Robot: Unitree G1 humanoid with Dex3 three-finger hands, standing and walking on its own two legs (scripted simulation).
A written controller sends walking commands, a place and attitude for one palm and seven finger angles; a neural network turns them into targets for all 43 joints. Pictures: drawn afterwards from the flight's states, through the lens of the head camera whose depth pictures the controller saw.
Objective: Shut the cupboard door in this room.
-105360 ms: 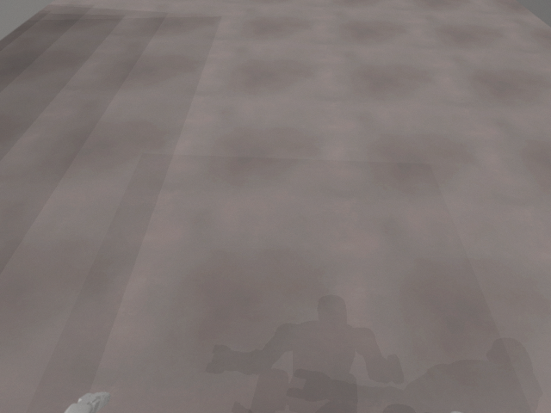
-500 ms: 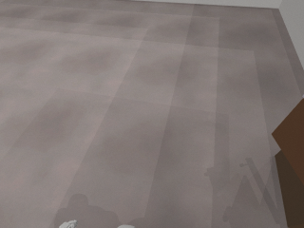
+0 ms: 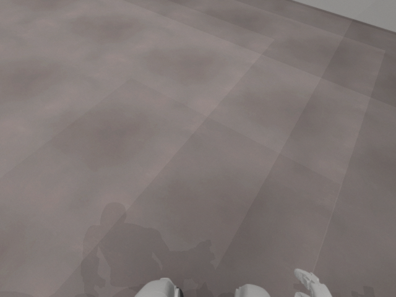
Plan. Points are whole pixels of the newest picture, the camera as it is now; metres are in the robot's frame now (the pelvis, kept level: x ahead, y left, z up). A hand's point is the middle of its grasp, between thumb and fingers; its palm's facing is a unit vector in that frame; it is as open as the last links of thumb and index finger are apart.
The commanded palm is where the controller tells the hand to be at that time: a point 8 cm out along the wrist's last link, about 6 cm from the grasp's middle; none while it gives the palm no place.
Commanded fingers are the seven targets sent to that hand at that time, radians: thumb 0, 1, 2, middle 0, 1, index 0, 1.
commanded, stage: walk to a spot facing it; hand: left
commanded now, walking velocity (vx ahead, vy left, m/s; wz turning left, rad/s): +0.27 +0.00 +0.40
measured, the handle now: out of the picture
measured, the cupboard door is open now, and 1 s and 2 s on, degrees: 21 21 21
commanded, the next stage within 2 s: turn to face it in 0.08 s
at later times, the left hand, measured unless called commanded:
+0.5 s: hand (156, 234) +0.26 +0.12 -0.14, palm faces +0.06 -0.98 -0.20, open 7.2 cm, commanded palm none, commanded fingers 0.00 0.90 0.90 -0.20 -0.30 -0.20 -0.30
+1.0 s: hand (151, 200) +0.34 +0.15 -0.14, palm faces -0.25 -0.94 -0.24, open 7.4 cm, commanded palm none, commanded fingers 0.00 0.90 0.90 -0.20 -0.30 -0.20 -0.30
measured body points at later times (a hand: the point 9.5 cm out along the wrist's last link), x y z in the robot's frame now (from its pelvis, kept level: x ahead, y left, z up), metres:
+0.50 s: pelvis +0.17 -0.05 +0.02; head +0.21 -0.06 +0.47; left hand +0.26 +0.17 -0.12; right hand +0.19 -0.29 -0.14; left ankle +0.13 +0.07 -0.66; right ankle +0.22 -0.15 -0.72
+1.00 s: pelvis +0.20 -0.03 +0.02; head +0.24 -0.04 +0.46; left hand +0.36 +0.20 -0.12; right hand +0.20 -0.30 -0.12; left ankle +0.23 +0.09 -0.72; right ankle +0.17 -0.16 -0.69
